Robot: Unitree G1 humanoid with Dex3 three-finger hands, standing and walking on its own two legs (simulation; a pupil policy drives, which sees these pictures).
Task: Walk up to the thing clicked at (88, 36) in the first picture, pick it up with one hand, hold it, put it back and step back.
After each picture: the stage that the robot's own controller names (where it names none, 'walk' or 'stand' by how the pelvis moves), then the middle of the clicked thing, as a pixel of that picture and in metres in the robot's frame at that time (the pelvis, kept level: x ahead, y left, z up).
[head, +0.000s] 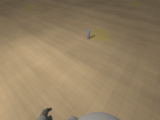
stand; (88, 34) +2.01 +0.10 -0.65
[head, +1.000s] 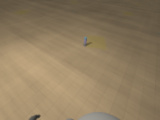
walk; (85, 41) +1.88 +0.11 -0.65
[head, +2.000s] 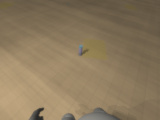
walk; (80, 50) +1.28 +0.14 -0.65
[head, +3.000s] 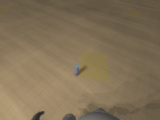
walk; (76, 70) +0.81 +0.17 -0.65
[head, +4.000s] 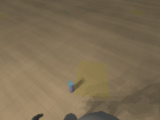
walk; (71, 87) +0.52 +0.22 -0.64
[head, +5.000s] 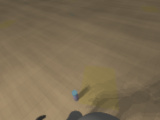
stand; (75, 95) +0.40 +0.22 -0.64
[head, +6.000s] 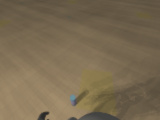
stand; (73, 100) +0.37 +0.20 -0.66
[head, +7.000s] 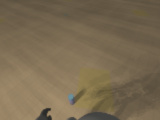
stand; (71, 99) +0.36 +0.21 -0.66
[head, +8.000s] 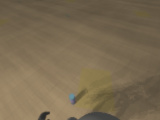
stand; (72, 99) +0.37 +0.20 -0.66
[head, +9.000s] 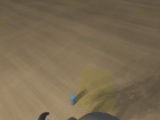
stand; (72, 100) +0.36 +0.20 -0.66
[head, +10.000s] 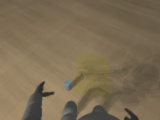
go down; (68, 86) +0.40 +0.21 -0.59
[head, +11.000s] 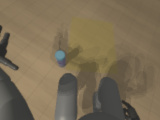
go down; (61, 60) +0.44 +0.25 -0.25
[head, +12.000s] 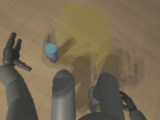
close in; (52, 54) +0.44 +0.27 -0.21
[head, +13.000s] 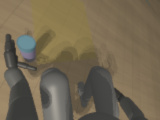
close; (28, 51) +0.42 +0.29 -0.15
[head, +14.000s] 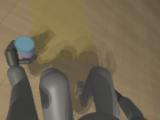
lift; (27, 52) +0.42 +0.30 -0.15
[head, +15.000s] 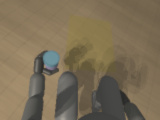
lift; (51, 64) +0.34 +0.27 -0.05
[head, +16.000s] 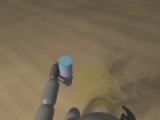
hold; (66, 73) +0.32 +0.16 +0.08
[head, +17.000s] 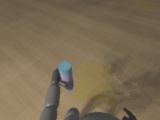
hold; (67, 78) +0.31 +0.16 +0.02
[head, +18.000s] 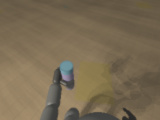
hold; (68, 77) +0.31 +0.16 +0.02
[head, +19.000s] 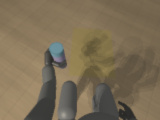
crouch; (60, 58) +0.42 +0.20 -0.05
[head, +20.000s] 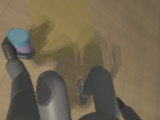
lower; (24, 47) +0.44 +0.29 -0.17
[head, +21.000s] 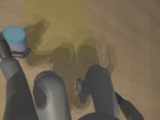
lower; (19, 46) +0.45 +0.31 -0.16
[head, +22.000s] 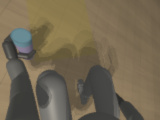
lower; (25, 47) +0.44 +0.30 -0.16
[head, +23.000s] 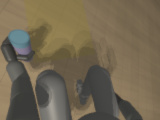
lower; (24, 49) +0.43 +0.30 -0.16
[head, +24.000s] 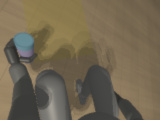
loosen; (26, 51) +0.43 +0.28 -0.16
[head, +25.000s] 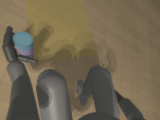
withdraw; (25, 50) +0.43 +0.29 -0.16
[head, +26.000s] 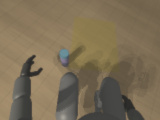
walk; (64, 59) +0.46 +0.24 -0.26
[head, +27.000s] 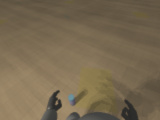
stand; (72, 100) +0.37 +0.19 -0.59
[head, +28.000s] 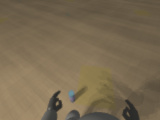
stand; (72, 96) +0.40 +0.20 -0.60
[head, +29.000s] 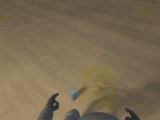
stand; (72, 95) +0.40 +0.20 -0.61
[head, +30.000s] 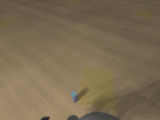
stand; (74, 97) +0.41 +0.20 -0.65
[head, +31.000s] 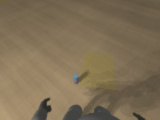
walk; (75, 79) +0.51 +0.18 -0.63
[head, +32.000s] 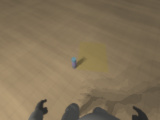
walk; (74, 63) +0.78 +0.24 -0.64
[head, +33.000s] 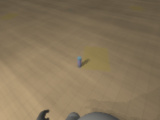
stand; (79, 62) +1.01 +0.22 -0.64
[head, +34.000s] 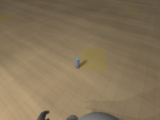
stand; (77, 63) +1.02 +0.23 -0.65
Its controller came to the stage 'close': yes
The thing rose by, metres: 0.68
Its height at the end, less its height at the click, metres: +0.00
